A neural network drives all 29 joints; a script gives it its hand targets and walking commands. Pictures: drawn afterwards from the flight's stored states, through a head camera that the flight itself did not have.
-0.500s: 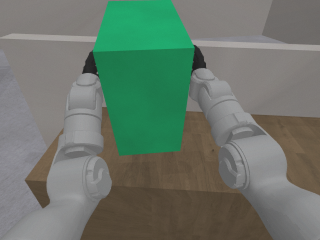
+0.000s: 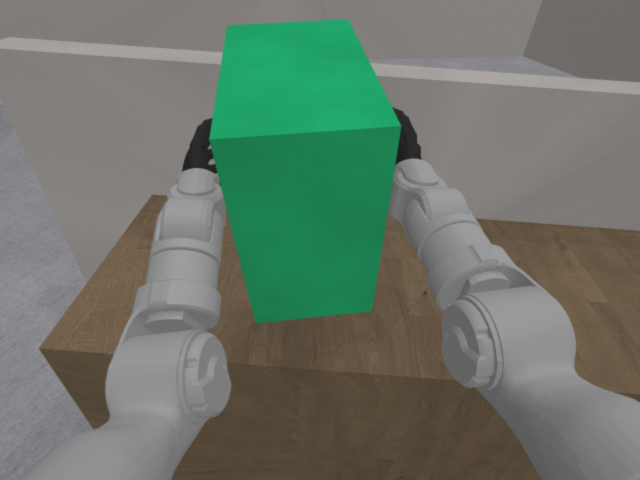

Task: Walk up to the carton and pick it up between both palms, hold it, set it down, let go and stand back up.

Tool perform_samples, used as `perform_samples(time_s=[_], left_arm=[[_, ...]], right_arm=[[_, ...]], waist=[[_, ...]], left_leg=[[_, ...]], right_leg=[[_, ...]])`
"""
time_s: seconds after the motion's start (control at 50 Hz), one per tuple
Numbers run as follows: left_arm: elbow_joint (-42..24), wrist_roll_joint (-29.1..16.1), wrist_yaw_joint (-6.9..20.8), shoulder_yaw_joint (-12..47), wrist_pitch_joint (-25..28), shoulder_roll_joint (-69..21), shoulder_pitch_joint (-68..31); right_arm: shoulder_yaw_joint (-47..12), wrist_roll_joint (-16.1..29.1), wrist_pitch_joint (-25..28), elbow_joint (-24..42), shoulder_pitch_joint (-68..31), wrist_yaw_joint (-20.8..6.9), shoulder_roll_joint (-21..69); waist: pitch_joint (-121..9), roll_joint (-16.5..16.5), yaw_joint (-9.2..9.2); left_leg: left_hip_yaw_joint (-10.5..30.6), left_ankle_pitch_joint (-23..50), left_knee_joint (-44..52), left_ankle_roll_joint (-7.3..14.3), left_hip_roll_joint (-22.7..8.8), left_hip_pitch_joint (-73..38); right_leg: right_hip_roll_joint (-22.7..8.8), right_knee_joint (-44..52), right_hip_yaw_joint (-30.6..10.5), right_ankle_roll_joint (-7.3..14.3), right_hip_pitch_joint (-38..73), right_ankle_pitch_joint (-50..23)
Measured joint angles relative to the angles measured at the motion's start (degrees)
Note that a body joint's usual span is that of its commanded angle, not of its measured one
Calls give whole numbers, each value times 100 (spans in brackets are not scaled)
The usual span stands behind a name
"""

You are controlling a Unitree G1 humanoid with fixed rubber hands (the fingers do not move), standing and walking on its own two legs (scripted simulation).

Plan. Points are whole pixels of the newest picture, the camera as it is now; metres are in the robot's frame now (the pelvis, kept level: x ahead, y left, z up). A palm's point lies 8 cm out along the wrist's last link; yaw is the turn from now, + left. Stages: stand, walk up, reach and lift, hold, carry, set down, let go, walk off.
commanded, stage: set down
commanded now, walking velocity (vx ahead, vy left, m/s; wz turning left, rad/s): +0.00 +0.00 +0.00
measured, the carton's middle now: (301, 172) +0.45 +0.01 +0.22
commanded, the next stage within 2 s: none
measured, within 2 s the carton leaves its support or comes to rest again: neither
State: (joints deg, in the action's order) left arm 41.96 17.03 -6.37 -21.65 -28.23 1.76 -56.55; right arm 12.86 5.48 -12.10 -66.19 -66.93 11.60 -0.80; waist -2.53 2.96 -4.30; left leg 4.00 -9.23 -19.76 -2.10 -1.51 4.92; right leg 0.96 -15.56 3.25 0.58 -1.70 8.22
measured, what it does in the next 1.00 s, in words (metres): stands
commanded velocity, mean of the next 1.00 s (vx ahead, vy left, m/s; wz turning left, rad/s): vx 0.00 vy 0.00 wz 0.00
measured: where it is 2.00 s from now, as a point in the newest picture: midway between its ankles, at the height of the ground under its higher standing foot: outside the picture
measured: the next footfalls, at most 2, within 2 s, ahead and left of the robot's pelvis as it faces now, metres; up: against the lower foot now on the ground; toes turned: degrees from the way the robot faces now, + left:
none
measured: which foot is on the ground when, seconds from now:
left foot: down 0.00-1.00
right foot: down 0.00-1.00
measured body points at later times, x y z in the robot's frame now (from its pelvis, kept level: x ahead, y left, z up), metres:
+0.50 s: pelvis +0.00 -0.01 +0.00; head -0.04 +0.02 +0.45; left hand +0.43 +0.13 +0.20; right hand +0.43 -0.12 +0.21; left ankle +0.03 +0.14 -0.75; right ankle +0.01 -0.11 -0.75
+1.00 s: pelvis +0.01 -0.01 +0.00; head -0.01 +0.01 +0.45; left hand +0.44 +0.12 +0.17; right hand +0.44 -0.13 +0.18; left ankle +0.03 +0.14 -0.75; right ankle +0.01 -0.11 -0.75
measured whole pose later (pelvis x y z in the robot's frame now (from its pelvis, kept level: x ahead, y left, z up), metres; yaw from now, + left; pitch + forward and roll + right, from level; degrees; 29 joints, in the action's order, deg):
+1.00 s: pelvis +0.01 -0.01 +0.00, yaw -2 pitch -2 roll +0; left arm 44.7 21.2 -8.8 -27.4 -19.7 -4.8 -52.5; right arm 23.1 -6.9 -3.5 -67.1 -60.7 5.4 0.1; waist -1.4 2.2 -0.3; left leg 1.9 -9.2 -18.5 -2.4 -2.2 6.9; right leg 1.4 -17.2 1.2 1.0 -5.9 8.9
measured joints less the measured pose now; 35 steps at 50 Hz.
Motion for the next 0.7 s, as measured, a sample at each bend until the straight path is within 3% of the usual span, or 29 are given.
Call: perform_samples(time_s=[0.2,0.7], left_arm=[[119,118,-63,-208,215,-190,90],[413,226,-186,-413,747,-405,253]], right_arm=[[-84,-136,170,-18,220,-101,-31],[744,-900,688,-242,409,-380,75]], waist=[[74,-83,102],[71,-40,280]], left_leg=[[-132,-17,71,18,-22,-170],[-134,9,78,-36,-53,108]], right_leg=[[12,-41,-128,-7,71,30],[39,-188,-126,44,-286,79]])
